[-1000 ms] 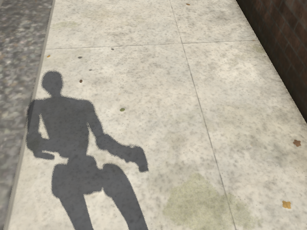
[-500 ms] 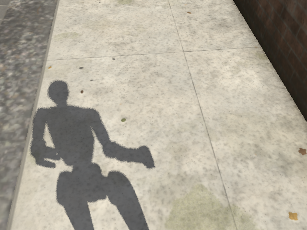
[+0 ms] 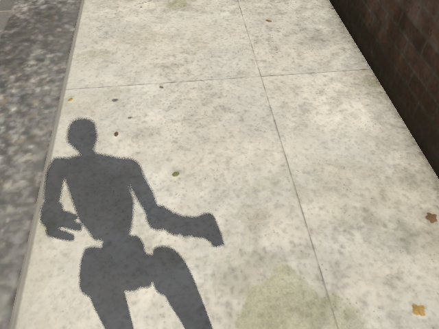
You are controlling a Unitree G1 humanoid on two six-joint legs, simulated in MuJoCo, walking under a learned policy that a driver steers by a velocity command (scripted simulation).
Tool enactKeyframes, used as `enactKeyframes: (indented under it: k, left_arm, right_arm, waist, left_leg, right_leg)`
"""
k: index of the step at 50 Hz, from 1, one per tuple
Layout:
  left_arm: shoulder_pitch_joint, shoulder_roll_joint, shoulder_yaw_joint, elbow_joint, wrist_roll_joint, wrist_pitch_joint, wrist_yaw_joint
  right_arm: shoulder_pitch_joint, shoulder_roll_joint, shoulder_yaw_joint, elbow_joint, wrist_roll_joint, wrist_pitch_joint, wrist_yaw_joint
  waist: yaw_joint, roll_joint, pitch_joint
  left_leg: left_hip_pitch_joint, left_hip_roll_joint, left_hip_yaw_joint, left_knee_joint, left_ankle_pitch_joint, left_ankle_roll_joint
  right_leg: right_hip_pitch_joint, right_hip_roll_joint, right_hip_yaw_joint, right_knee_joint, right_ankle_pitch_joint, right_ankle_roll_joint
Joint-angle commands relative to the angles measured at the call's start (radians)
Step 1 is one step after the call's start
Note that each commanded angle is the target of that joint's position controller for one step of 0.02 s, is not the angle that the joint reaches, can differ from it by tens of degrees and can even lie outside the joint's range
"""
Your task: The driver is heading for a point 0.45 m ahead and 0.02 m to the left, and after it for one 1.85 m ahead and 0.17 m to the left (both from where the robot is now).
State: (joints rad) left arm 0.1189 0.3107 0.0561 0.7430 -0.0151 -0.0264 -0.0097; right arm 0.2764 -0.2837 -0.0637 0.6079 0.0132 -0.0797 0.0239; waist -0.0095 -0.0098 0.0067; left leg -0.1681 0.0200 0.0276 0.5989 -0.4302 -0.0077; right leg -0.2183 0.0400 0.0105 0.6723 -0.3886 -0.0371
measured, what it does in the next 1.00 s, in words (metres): steps to the left: left foot, then right foot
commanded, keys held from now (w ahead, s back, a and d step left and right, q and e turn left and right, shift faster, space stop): w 0.22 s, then no key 0.78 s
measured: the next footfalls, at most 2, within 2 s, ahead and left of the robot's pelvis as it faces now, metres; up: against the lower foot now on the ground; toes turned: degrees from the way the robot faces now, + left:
left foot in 0.54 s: +0.18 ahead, +0.19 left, +0.00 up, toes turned +1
right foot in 0.88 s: +0.10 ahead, -0.02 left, +0.00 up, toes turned +0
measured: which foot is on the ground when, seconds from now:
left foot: down 0.00-0.24, up 0.26-0.52, down 0.54-1.00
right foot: down 0.00-0.54, up 0.56-0.86, down 0.88-1.00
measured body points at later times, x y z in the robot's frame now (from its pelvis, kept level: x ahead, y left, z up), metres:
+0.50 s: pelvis +0.04 +0.05 +0.01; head +0.06 +0.07 +0.46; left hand +0.07 +0.34 -0.12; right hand +0.23 -0.20 -0.06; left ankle +0.14 +0.19 -0.70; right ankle -0.06 -0.10 -0.72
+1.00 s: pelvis +0.04 +0.09 +0.01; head +0.04 +0.08 +0.46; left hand +0.10 +0.35 -0.12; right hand +0.16 -0.14 -0.12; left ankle +0.14 +0.19 -0.72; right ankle +0.06 -0.02 -0.72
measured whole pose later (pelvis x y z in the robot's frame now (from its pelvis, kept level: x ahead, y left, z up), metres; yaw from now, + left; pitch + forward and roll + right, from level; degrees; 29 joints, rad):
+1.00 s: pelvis +0.04 +0.09 +0.01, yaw +1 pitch -3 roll +1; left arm 0.27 0.20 0.01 0.92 0.02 0.00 0.02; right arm 0.21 -0.20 -0.03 0.80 -0.02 0.02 -0.03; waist 0.00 0.03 0.04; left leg -0.31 -0.04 0.04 0.44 -0.13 0.03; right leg -0.21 -0.01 -0.01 0.54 -0.29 -0.01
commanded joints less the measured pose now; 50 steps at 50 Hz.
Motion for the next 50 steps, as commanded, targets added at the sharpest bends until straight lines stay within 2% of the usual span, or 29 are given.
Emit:
enactKeyframes:
  k: [1,2,4,5,6,8,11,12,13,14,15,16,17,19,20,22,24,26,27,28,29,30,32,36,41,44,45,47,50]
  left_arm:
    - [0.041,0.067,0.008,-0.048,0.008,-0.021,-0.004]
    - [0.024,0.078,0.008,-0.041,0.007,-0.032,-0.002]
    - [-0.017,0.16,0.026,-0.051,0.025,-0.043,0.013]
    - [-0.067,0.109,0.009,-0.076,-0.014,0.009,0.014]
    - [0.013,0.182,0.029,-0.056,0.004,-0.038,0.01]
    - [-0.058,0.165,0.03,-0.061,0.01,-0.057,-0.009]
    - [-0.066,0.166,0.035,-0.056,0.007,-0.051,-0.012]
    - [0.064,0.154,0.042,-0.018,0.074,-0.056,-0.011]
    - [0.082,0.148,0.041,-0.003,0.075,-0.073,-0.004]
    - [0.212,0.166,0.038,0.018,-0.055,-0.048,-0.02]
    - [0.283,0.175,0.046,0.035,-0.05,-0.051,-0.022]
    - [0.314,0.171,0.048,0.028,-0.017,-0.054,-0.009]
    - [0.283,0.159,0.044,0.015,0.0,-0.039,0.003]
    - [0.073,0.144,0.028,-0.031,-0.011,-0.01,0.016]
    - [0.01,0.153,0.026,-0.05,-0.009,0.0,0.017]
    - [0.001,0.163,0.034,-0.054,0.003,0.018,0.016]
    - [0.04,0.163,0.035,-0.037,0.001,0.012,0.013]
    - [0.08,0.109,0.017,-0.014,-0.004,-0.007,0.012]
    - [0.115,0.052,0.001,-0.016,0.032,-0.01,0.016]
    - [0.238,-0.037,-0.03,-0.007,0.04,-0.003,0.021]
    - [0.349,0.006,-0.017,0.043,0.012,0.018,0.019]
    - [0.303,0.064,-0.003,0.041,-0.003,0.037,0.022]
    - [0.152,0.086,0.009,0.015,0.004,0.059,0.047]
    - [0.163,0.032,0.0,0.042,0.017,0.065,0.064]
    - [0.154,0.015,-0.011,0.071,0.02,0.07,0.045]
    - [0.218,-0.004,-0.019,0.119,0.046,0.066,0.027]
    - [0.196,0.049,-0.008,0.124,0.049,0.061,0.028]
    - [0.095,0.003,-0.028,0.112,0.039,0.028,0.027]
    - [0.051,-0.008,-0.03,0.122,0.033,-0.011,0.034]
  right_arm:
    - [-0.04,-0.105,-0.01,-0.07,0.023,-0.015,0.017]
    - [-0.076,-0.135,-0.027,-0.083,0.006,-0.006,0.038]
    - [0.022,-0.181,-0.051,-0.052,-0.043,0.016,0.038]
    - [-0.087,-0.081,-0.004,-0.094,0.003,-0.003,0.003]
    - [0.014,-0.105,-0.017,-0.062,-0.033,0.003,0.02]
    - [0.01,-0.112,-0.021,-0.052,-0.025,0.009,0.024]
    - [0.006,-0.127,-0.024,-0.05,-0.022,0.003,0.017]
    - [0.03,-0.126,-0.027,-0.029,-0.08,0.004,0.015]
    - [-0.041,-0.078,-0.014,-0.038,-0.095,-0.002,0.019]
    - [-0.148,0.008,0.015,-0.114,0.102,-0.014,-0.005]
    - [-0.243,-0.054,0.015,-0.131,0.102,-0.025,-0.019]
    - [-0.264,-0.106,-0.004,-0.128,0.08,-0.027,-0.033]
    - [-0.211,-0.112,-0.006,-0.12,0.062,-0.022,-0.038]
    - [-0.139,-0.084,0.009,-0.11,0.023,0.002,-0.023]
    - [-0.122,-0.068,0.014,-0.089,0.004,0.005,-0.016]
    - [-0.077,-0.024,0.026,-0.057,-0.007,0.009,0.002]
    - [0.008,-0.068,0.003,-0.014,-0.004,0.024,0.003]
    - [0.096,-0.101,-0.022,0.019,-0.008,0.035,-0.016]
    - [0.128,-0.147,-0.029,0.025,-0.016,0.032,-0.029]
    - [0.107,-0.176,-0.009,-0.005,-0.052,0.028,-0.038]
    - [0.079,-0.154,-0.005,0.001,-0.046,0.029,-0.026]
    - [0.022,-0.146,-0.009,0.002,-0.019,0.034,-0.02]
    - [-0.074,-0.105,0.008,0.009,-0.021,0.043,-0.024]
    - [-0.138,-0.05,0.021,0.038,-0.04,0.043,-0.051]
    - [-0.1,-0.055,0.013,0.066,-0.019,0.071,-0.055]
    - [-0.087,-0.015,0.023,0.102,-0.002,0.083,-0.057]
    - [-0.055,-0.024,0.013,0.114,0.0,0.086,-0.057]
    - [-0.086,-0.002,0.014,0.117,-0.019,0.089,-0.059]
    - [-0.056,0.002,0.01,0.168,-0.045,0.084,-0.062]
  waist:
    - [0.063,0.035,-0.086]
    - [0.054,0.008,-0.029]
    - [-0.005,0.013,-0.069]
    - [0.01,0.024,-0.041]
    - [0.008,-0.055,-0.159]
    - [-0.017,-0.029,-0.051]
    - [-0.012,-0.021,-0.044]
    - [0.054,-0.052,-0.015]
    - [0.08,-0.108,0.111]
    - [0.096,-0.19,0.124]
    - [0.16,-0.17,0.143]
    - [0.171,-0.116,0.099]
    - [0.135,-0.054,0.02]
    - [0.021,-0.068,0.038]
    - [0.006,-0.073,0.043]
    - [0.0,-0.119,-0.009]
    - [-0.039,-0.088,-0.048]
    - [-0.089,-0.051,-0.07]
    - [-0.082,0.097,-0.088]
    - [-0.002,0.329,-0.177]
    - [0.043,0.291,-0.226]
    - [0.037,0.212,-0.128]
    - [0.016,0.115,-0.019]
    - [0.045,0.154,-0.028]
    - [0.024,0.128,-0.024]
    - [0.059,0.062,0.035]
    - [0.023,-0.036,0.081]
    - [-0.011,-0.181,0.094]
    - [-0.035,-0.14,0.058]
  left_leg:
    - [0.059,0.232,-0.207,-0.101,0.636,0.173]
    - [-0.046,0.136,-0.124,-0.1,0.455,0.114]
    - [-0.084,0.028,-0.045,-0.102,0.273,0.072]
    - [-0.16,0.04,-0.065,-0.036,0.592,0.053]
    - [-0.07,0.009,-0.004,-0.019,0.265,0.012]
    - [-0.064,0.016,-0.009,0.001,0.211,-0.009]
    - [-0.023,0.007,-0.01,-0.01,0.262,0.019]
    - [-0.161,-0.014,-0.053,0.015,-0.156,0.074]
    - [-0.331,-0.003,-0.051,0.074,-0.091,0.074]
    - [-0.553,-0.009,-0.044,0.206,-0.034,0.091]
    - [-0.737,0.007,-0.104,0.364,-0.161,0.084]
    - [-0.855,0.023,-0.138,0.554,-0.256,0.056]
    - [-0.839,0.038,-0.146,0.626,-0.261,0.036]
    - [-0.663,0.101,-0.11,0.449,-0.159,0.008]
    - [-0.49,0.081,-0.043,0.347,-0.015,-0.008]
    - [-0.163,0.022,0.029,0.201,0.306,-0.008]
    - [0.018,-0.024,0.042,0.066,0.456,0.006]
    - [0.13,-0.041,0.036,-0.038,0.509,0.035]
    - [0.208,0.074,-0.089,-0.048,0.863,0.054]
    - [0.193,0.328,-0.414,-0.169,1.137,0.184]
    - [0.1,0.355,-0.555,-0.251,0.803,0.263]
    - [0.041,0.33,-0.512,-0.304,0.416,0.263]
    - [-0.084,0.248,-0.43,-0.381,-0.003,0.197]
    - [-0.21,0.152,-0.225,-0.39,0.098,0.151]
    - [-0.208,0.184,-0.276,-0.399,-0.075,0.2]
    - [-0.313,0.122,-0.227,-0.373,-0.182,0.118]
    - [-0.262,0.048,-0.126,-0.314,-0.136,0.068]
    - [-0.004,-0.013,-0.063,-0.177,0.123,0.019]
    - [0.095,0.0,-0.073,-0.181,0.231,0.024]
  right_leg:
    - [0.009,-0.09,0.06,-0.068,0.224,0.06]
    - [0.088,-0.072,0.056,-0.129,0.346,0.045]
    - [0.19,-0.03,0.04,-0.097,0.53,-0.022]
    - [0.234,-0.092,0.107,-0.067,0.808,-0.07]
    - [0.245,-0.106,0.127,-0.128,0.737,-0.112]
    - [0.123,-0.158,0.194,-0.166,0.707,-0.14]
    - [0.079,-0.13,0.167,-0.175,0.588,-0.117]
    - [0.136,-0.166,0.302,-0.26,-0.12,-0.196]
    - [0.143,-0.264,0.461,-0.361,-0.298,-0.253]
    - [0.298,-0.366,0.6,-0.426,-0.185,-0.31]
    - [0.416,-0.45,0.678,-0.418,0.124,-0.353]
    - [0.522,-0.487,0.63,-0.341,0.545,-0.36]
    - [0.54,-0.47,0.526,-0.309,0.73,-0.327]
    - [0.316,-0.376,0.324,-0.389,0.683,-0.212]
    - [0.161,-0.287,0.211,-0.404,0.684,-0.168]
    - [-0.023,-0.179,0.068,-0.4,0.676,-0.118]
    - [-0.046,-0.183,0.046,-0.322,0.636,-0.094]
    - [-0.036,-0.14,0.025,-0.147,0.568,-0.041]
    - [-0.111,-0.066,-0.019,0.074,0.265,0.023]
    - [-0.157,-0.012,0.024,0.396,-0.303,0.086]
    - [-0.144,-0.029,0.119,0.515,-0.291,0.104]
    - [-0.233,-0.061,0.068,0.575,-0.273,0.113]
    - [-0.279,-0.108,0.052,0.535,-0.153,0.106]
    - [-0.082,-0.101,0.012,0.305,-0.067,0.098]
    - [0.001,-0.08,-0.007,0.04,-0.063,0.043]
    - [0.121,-0.087,0.007,-0.225,0.103,-0.023]
    - [-0.032,-0.141,0.102,-0.283,-0.087,-0.058]
    - [-0.284,-0.178,0.176,-0.439,-0.368,-0.078]
    - [-0.276,-0.141,0.124,-0.423,-0.22,-0.01]
Over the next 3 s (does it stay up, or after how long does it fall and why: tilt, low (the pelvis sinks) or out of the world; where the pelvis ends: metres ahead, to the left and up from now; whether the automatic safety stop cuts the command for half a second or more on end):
stays up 0.73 0.07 0.00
